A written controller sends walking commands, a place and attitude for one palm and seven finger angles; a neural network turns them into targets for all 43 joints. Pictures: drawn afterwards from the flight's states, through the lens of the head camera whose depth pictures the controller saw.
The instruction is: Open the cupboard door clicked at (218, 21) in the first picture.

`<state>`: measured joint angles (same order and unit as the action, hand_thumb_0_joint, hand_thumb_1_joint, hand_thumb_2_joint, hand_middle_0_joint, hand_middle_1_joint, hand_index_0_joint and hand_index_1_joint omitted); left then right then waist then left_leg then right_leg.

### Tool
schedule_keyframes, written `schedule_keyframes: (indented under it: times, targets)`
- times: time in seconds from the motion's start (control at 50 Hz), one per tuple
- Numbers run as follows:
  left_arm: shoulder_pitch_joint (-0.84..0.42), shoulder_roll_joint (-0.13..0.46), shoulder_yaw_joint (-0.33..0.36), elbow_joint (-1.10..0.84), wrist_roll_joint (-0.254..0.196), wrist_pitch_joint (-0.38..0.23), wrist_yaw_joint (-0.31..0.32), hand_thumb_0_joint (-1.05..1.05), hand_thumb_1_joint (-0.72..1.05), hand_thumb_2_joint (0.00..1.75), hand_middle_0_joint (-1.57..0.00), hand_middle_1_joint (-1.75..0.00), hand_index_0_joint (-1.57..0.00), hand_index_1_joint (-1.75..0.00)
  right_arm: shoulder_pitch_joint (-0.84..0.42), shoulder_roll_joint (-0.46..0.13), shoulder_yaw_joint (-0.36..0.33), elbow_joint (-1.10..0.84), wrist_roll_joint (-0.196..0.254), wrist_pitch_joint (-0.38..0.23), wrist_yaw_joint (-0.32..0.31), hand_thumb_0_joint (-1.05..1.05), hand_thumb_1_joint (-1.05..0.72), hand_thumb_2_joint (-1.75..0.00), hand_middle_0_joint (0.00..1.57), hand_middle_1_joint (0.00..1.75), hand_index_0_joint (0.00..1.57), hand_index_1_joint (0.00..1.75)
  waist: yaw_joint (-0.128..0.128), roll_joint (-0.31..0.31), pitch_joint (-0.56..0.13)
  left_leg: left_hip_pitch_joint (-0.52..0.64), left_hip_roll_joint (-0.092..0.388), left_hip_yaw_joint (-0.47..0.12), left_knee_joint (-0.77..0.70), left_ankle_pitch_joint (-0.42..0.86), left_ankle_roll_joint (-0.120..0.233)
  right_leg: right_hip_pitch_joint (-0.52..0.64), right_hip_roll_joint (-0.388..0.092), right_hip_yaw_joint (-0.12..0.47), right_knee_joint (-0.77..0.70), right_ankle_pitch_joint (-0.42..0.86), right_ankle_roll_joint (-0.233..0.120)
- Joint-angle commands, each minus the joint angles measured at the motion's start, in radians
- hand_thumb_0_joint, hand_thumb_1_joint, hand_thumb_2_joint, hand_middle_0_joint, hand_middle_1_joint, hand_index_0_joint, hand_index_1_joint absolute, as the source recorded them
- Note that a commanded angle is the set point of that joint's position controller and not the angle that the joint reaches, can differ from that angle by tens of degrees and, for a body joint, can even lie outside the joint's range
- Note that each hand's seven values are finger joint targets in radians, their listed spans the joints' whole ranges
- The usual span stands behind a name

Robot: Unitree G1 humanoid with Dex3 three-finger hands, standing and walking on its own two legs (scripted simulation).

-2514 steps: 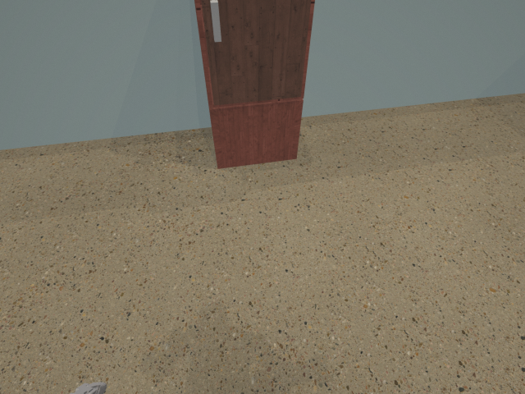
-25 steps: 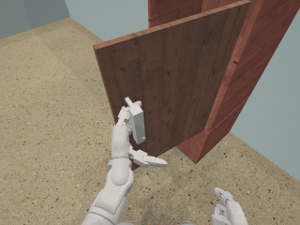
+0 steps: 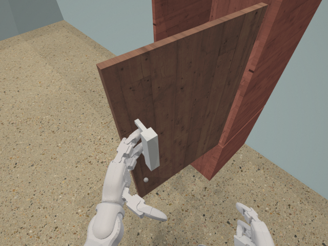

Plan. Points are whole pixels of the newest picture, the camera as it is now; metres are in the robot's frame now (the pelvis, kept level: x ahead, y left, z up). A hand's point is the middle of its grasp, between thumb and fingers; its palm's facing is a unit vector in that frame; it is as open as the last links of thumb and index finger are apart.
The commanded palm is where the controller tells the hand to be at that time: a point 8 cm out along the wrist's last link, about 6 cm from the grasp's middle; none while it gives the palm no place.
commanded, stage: slide the hand sideways off the handle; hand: left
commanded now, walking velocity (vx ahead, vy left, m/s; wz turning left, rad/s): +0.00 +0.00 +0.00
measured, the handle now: (145, 144) +0.34 +0.07 +0.07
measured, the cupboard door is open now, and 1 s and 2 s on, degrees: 82 82 82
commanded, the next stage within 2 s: draw the hand back to the body in 0.60 s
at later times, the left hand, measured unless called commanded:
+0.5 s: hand (114, 196) +0.21 +0.12 +0.07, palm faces +0.00 -1.00 -0.04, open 16.1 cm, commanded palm +0.18 +0.17 +0.07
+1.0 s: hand (91, 194) +0.21 +0.15 +0.10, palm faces -0.01 -1.00 -0.07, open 16.3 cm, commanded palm +0.17 +0.21 +0.11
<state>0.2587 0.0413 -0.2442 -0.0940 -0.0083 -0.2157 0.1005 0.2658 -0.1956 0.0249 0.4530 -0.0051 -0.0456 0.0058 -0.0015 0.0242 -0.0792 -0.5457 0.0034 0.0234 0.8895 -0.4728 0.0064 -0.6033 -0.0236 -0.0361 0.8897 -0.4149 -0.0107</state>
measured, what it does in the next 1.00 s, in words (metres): stands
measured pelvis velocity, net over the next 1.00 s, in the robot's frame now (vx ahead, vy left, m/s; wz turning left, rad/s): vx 0.00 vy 0.00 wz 0.02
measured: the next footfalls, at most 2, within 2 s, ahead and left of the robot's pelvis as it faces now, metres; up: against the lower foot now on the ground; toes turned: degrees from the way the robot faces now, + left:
none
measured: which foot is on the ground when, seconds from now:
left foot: down 0.00-1.00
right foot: down 0.00-1.00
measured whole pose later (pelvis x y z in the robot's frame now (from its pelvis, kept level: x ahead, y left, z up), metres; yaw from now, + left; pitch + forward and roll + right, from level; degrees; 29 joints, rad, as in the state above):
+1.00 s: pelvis +0.00 +0.00 +0.00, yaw +1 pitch +7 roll -1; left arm 0.50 0.21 0.05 -0.34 -0.21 -0.17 -0.15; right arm 0.29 -0.22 0.04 0.45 0.04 -0.15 -0.06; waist 0.01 0.05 -0.11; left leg -0.56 0.01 -0.01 0.93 -0.50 0.00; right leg -0.59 -0.01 -0.07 0.89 -0.43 -0.01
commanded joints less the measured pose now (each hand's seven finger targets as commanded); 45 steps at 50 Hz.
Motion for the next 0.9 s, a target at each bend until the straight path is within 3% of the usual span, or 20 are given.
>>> schedule_keyframes:
  times: [0.0, 0.04, 0.08, 0.16, 0.2, 0.24, 0.26, 0.38, 0.48, 0.54, 0.56, 0.66, 0.7, 0.76, 0.82, 0.88]
  targets:
    - [-0.067, 0.024, 0.052, -0.291, -0.007, -0.08, -0.005, 0.0, -0.5, 0.3, -0.15, -0.3, -0.15, -0.3, -0.078, -0.102, -0.037, -0.165, 0.004, -0.056, -0.012, 0.0, -0.9, -0.9, 0.2, 0.3, 0.2, 0.3, -0.001, -0.082, -0.16, 0.012, -0.014, -0.033, -0.113, 0.234, 0.004, 0.142, 0.023, -0.014, -0.105, 0.254, -0.021]
    - [-0.07, 0.039, 0.065, -0.303, -0.016, -0.087, -0.025, 0.0, -0.5, 0.3, -0.15, -0.3, -0.15, -0.3, -0.079, -0.105, -0.038, -0.163, 0.005, -0.063, -0.02, 0.0, -0.9, -0.9, 0.2, 0.3, 0.2, 0.3, -0.01, -0.071, -0.159, 0.005, -0.016, -0.034, -0.099, 0.21, 0.004, 0.12, 0.022, -0.011, -0.099, 0.236, -0.016]
    - [-0.044, 0.057, 0.091, -0.316, -0.033, -0.09, -0.046, 0.0, -0.5, 0.3, -0.15, -0.3, -0.15, -0.3, -0.076, -0.104, -0.038, -0.161, 0.006, -0.072, -0.026, 0.0, -0.9, -0.9, 0.2, 0.3, 0.2, 0.3, -0.001, -0.055, -0.176, 0.001, -0.02, -0.035, -0.094, 0.217, 0.003, 0.133, 0.02, -0.007, -0.095, 0.245, -0.017]
    - [0.042, 0.085, 0.148, -0.32, -0.073, -0.077, -0.086, 0.0, -0.5, 0.3, -0.15, -0.3, -0.15, -0.3, -0.068, -0.104, -0.039, -0.162, 0.01, -0.078, -0.034, 0.0, -0.9, -0.9, 0.2, 0.3, 0.2, 0.3, 0.01, -0.073, -0.201, -0.01, -0.026, -0.028, -0.08, 0.261, 0.003, 0.174, 0.019, 0.0, -0.093, 0.32, -0.012]
    - [0.121, 0.12, 0.204, -0.306, -0.088, -0.071, -0.102, 0.0, -0.5, 0.3, -0.15, -0.3, -0.15, -0.3, -0.069, -0.108, -0.041, -0.163, 0.012, -0.079, -0.038, 0.0, -0.9, -0.9, 0.2, 0.3, 0.2, 0.3, 0.028, -0.09, -0.208, -0.028, -0.028, -0.024, -0.076, 0.279, 0.004, 0.206, 0.019, 0.008, -0.094, 0.349, -0.011]
    - [0.124, 0.114, 0.2, -0.345, -0.1, -0.077, -0.119, 0.0, -0.5, 0.3, -0.15, -0.3, -0.15, -0.3, -0.069, -0.104, -0.04, -0.17, 0.015, -0.081, -0.038, 0.0, -0.9, -0.9, 0.2, 0.3, 0.2, 0.3, 0.022, -0.057, -0.201, -0.021, -0.028, -0.021, -0.072, 0.287, 0.002, 0.193, 0.017, 0.006, -0.088, 0.365, -0.009]
    - [0.13, 0.114, 0.202, -0.342, -0.106, -0.079, -0.125, 0.0, -0.5, 0.3, -0.15, -0.3, -0.15, -0.3, -0.064, -0.105, -0.04, -0.17, 0.014, -0.083, -0.038, 0.0, -0.9, -0.9, 0.2, 0.3, 0.2, 0.3, 0.017, -0.081, -0.195, -0.027, -0.028, -0.024, -0.072, 0.287, 0.002, 0.196, 0.017, 0.004, -0.088, 0.37, -0.007]
    - [0.172, 0.17, 0.269, -0.357, -0.141, -0.117, -0.178, 0.0, -0.5, 0.3, -0.15, -0.3, -0.15, -0.3, -0.06, -0.116, -0.048, -0.169, 0.017, -0.1, -0.047, 0.0, -0.9, -0.9, 0.2, 0.3, 0.2, 0.3, 0.008, -0.082, -0.183, -0.068, -0.032, -0.022, -0.042, 0.237, 0.003, 0.179, 0.01, 0.035, -0.101, 0.329, 0.004]
    - [0.185, 0.179, 0.258, -0.39, -0.174, -0.15, -0.246, 0.0, -0.5, 0.3, -0.15, -0.3, -0.15, -0.3, -0.055, -0.128, -0.054, -0.168, 0.023, -0.13, -0.055, 0.0, -0.9, -0.9, 0.2, 0.3, 0.2, 0.3, -0.004, -0.043, -0.194, -0.071, -0.032, -0.03, -0.023, 0.223, 0.004, 0.148, 0.01, 0.038, -0.093, 0.285, 0.003]
    - [0.238, 0.205, 0.296, -0.368, -0.196, -0.147, -0.273, 0.0, -0.5, 0.3, -0.15, -0.3, -0.15, -0.3, -0.055, -0.132, -0.058, -0.166, 0.028, -0.136, -0.062, 0.0, -0.9, -0.9, 0.2, 0.3, 0.2, 0.3, 0.003, -0.068, -0.191, -0.094, -0.033, -0.032, -0.013, 0.219, 0.003, 0.155, 0.006, 0.048, -0.097, 0.282, 0.007]
    - [0.211, 0.188, 0.271, -0.382, -0.197, -0.146, -0.28, 0.0, -0.5, 0.3, -0.15, -0.3, -0.15, -0.3, -0.059, -0.134, -0.055, -0.171, 0.029, -0.14, -0.062, 0.0, -0.9, -0.9, 0.2, 0.3, 0.2, 0.3, -0.005, -0.055, -0.179, -0.093, -0.035, -0.032, -0.014, 0.211, 0.005, 0.137, 0.009, 0.042, -0.096, 0.258, 0.005]
    - [0.151, 0.178, 0.252, -0.383, -0.19, -0.129, -0.256, 0.0, -0.5, 0.3, -0.15, -0.3, -0.15, -0.3, -0.059, -0.137, -0.052, -0.178, 0.031, -0.157, -0.066, 0.0, -0.9, -0.9, 0.2, 0.3, 0.2, 0.3, -0.007, -0.036, -0.159, -0.097, -0.032, -0.042, -0.02, 0.15, 0.005, 0.077, 0.016, 0.022, -0.094, 0.123, -0.003]
    - [0.162, 0.231, 0.302, -0.395, -0.18, -0.118, -0.235, 0.0, -0.5, 0.3, -0.15, -0.3, -0.15, -0.3, -0.059, -0.141, -0.055, -0.177, 0.032, -0.155, -0.068, 0.0, -0.9, -0.9, 0.2, 0.3, 0.2, 0.3, 0.009, -0.033, -0.18, -0.092, -0.029, -0.043, -0.026, 0.157, 0.006, 0.095, 0.019, 0.023, -0.094, 0.119, -0.007]
    - [0.17, 0.237, 0.314, -0.451, -0.176, -0.098, -0.215, 0.0, -0.5, 0.3, -0.15, -0.3, -0.15, -0.3, -0.059, -0.13, -0.048, -0.188, 0.036, -0.156, -0.07, 0.0, -0.9, -0.9, 0.2, 0.3, 0.2, 0.3, 0.02, -0.015, -0.209, -0.05, -0.027, -0.041, -0.057, 0.179, 0.007, 0.131, 0.022, 0.007, -0.094, 0.156, -0.008]
    - [0.188, 0.241, 0.333, -0.435, -0.189, -0.06, -0.216, 0.0, -0.5, 0.3, -0.15, -0.3, -0.15, -0.3, -0.067, -0.128, -0.038, -0.183, 0.041, -0.153, -0.071, 0.0, -0.9, -0.9, 0.2, 0.3, 0.2, 0.3, 0.019, -0.036, -0.165, -0.051, -0.023, -0.044, -0.078, 0.183, 0.007, 0.148, 0.025, 0.001, -0.118, 0.164, -0.005]
    - [0.194, 0.237, 0.337, -0.45, -0.204, -0.028, -0.233, 0.0, -0.5, 0.3, -0.15, -0.3, -0.15, -0.3, -0.071, -0.13, -0.034, -0.179, 0.045, -0.16, -0.073, 0.0, -0.9, -0.9, 0.2, 0.3, 0.2, 0.3, 0.016, -0.014, -0.138, -0.022, -0.019, -0.048, -0.105, 0.181, 0.005, 0.146, 0.028, -0.013, -0.133, 0.165, -0.004]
